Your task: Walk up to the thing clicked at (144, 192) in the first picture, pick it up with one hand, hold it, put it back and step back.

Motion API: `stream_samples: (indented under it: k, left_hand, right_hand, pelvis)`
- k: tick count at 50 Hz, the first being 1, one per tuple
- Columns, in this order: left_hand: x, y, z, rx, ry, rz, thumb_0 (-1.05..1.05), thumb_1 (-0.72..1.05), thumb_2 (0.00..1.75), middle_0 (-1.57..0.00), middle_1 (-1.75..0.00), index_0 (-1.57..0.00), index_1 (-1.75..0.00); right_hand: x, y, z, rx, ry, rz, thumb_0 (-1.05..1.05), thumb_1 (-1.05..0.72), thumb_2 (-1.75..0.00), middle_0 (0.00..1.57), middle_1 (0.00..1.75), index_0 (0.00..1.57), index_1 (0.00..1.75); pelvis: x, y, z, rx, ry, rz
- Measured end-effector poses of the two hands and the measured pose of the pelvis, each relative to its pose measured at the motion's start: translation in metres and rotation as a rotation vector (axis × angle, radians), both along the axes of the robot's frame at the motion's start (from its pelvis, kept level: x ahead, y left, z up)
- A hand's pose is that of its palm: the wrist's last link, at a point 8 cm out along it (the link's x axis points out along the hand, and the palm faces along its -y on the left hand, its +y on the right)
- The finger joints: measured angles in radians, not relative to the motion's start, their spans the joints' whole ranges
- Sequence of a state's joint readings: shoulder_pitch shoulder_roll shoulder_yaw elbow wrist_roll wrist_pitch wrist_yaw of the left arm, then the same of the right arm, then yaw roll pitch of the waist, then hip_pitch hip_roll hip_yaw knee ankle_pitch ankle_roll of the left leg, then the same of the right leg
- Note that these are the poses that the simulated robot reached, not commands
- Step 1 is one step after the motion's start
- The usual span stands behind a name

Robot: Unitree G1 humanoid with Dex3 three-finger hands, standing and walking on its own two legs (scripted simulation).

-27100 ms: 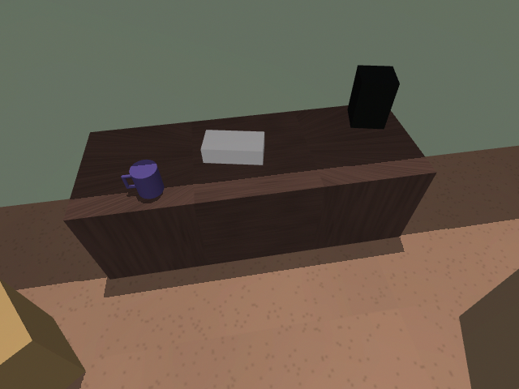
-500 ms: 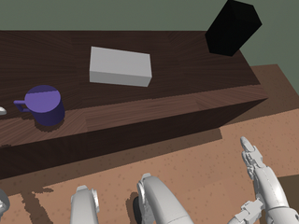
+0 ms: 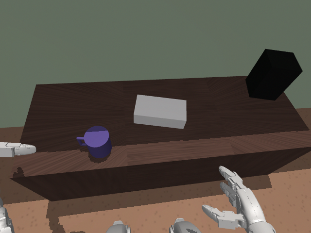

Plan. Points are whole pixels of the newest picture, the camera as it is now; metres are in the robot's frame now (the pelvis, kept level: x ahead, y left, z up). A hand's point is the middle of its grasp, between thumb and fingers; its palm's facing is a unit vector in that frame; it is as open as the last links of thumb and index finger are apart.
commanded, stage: home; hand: left
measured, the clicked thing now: (94, 142) +0.48 +0.19 -0.23
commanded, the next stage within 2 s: none
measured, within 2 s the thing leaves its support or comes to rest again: neither
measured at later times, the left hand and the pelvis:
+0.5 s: hand (77, 217) +0.19 +0.17 -0.03, palm faces +0.15 -0.96 -0.24, open 17.6 cm; pelvis +0.01 -0.02 +0.02, yaw +1 degrees
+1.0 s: hand (89, 223) +0.18 +0.14 -0.03, palm faces +0.12 -0.96 -0.24, open 17.6 cm; pelvis +0.01 -0.03 +0.02, yaw +1 degrees
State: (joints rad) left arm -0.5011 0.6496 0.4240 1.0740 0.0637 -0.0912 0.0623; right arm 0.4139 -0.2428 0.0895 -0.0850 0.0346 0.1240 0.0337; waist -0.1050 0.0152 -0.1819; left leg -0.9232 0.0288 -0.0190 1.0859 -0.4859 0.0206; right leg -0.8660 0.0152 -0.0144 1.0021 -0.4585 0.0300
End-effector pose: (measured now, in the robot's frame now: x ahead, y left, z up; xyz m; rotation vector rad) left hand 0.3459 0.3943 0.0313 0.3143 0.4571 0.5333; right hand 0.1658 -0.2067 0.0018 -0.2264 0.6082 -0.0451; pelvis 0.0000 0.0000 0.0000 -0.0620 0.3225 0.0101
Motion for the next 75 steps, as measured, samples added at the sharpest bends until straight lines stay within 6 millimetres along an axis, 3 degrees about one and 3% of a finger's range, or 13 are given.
stream_samples:
  k: [6, 12, 24, 30, 39, 47, 75]
  left_hand:
    - [-0.037, -0.04, -0.025, -0.072, 0.08, -0.068, -0.01, -0.51, 0.07, -0.06, -0.06, -0.06, -0.06]
    - [-0.078, -0.096, -0.039, -0.13, 0.089, -0.155, -0.01, -0.51, 0.07, -0.06, -0.06, -0.06, -0.06]
    - [-0.17, -0.171, -0.036, -0.211, 0.139, -0.232, -0.01, -0.57, 0.04, -0.06, -0.05, -0.06, -0.05]
    - [-0.198, -0.2, -0.043, -0.262, 0.189, -0.259, -0.01, -0.58, 0.03, -0.05, -0.05, -0.05, -0.05]
    - [-0.192, -0.2, -0.036, -0.213, 0.15, -0.264, -0.01, -0.58, 0.03, -0.05, -0.05, -0.05, -0.05]
    - [-0.19, -0.208, -0.037, -0.226, 0.141, -0.28, -0.01, -0.57, 0.04, -0.05, -0.05, -0.05, -0.05]
    - [-0.184, -0.187, -0.039, -0.219, 0.139, -0.271, -0.01, -0.55, 0.05, -0.05, -0.05, -0.05, -0.05]
  right_hand:
    - [-0.01, -0.022, -0.009, -0.016, 0.092, -0.067, 0.0, -0.61, -0.75, 0.18, 0.26, 0.18, 0.26]
    - [-0.011, -0.024, -0.011, -0.012, 0.12, -0.08, 0.01, -0.79, -0.84, 0.2, 0.29, 0.19, 0.28]
    - [0.004, -0.031, -0.011, 0.026, 0.045, -0.101, 0.01, -0.87, -0.89, 0.2, 0.3, 0.2, 0.29]
    - [0.002, -0.041, -0.012, 0.023, 0.03, -0.105, 0.01, -0.87, -0.89, 0.2, 0.3, 0.2, 0.3]
    - [-0.005, -0.054, -0.011, 0.0, 0.021, -0.123, 0.01, -0.89, -0.9, 0.2, 0.3, 0.2, 0.3]
    - [-0.005, -0.05, -0.013, 0.026, 0.016, -0.134, 0.01, -0.89, -0.9, 0.2, 0.31, 0.2, 0.3]
    - [0.001, -0.036, -0.011, 0.004, 0.02, -0.134, 0.01, -0.9, -0.9, 0.2, 0.3, 0.2, 0.3]
  pelvis:
    - [0.009, -0.003, 0.012, 0.01, -0.045, 0.005]
    - [0.01, -0.008, 0.02, 0.024, -0.097, 0.002]
    - [0.013, -0.02, 0.024, 0.053, -0.148, 0.007]
    - [0.01, -0.027, 0.021, 0.066, -0.153, 0.007]
    - [0.007, -0.036, 0.017, 0.074, -0.151, 0.009]
    - [0.01, -0.035, 0.016, 0.075, -0.146, -0.001]
    - [0.016, -0.019, 0.014, 0.063, -0.137, -0.003]
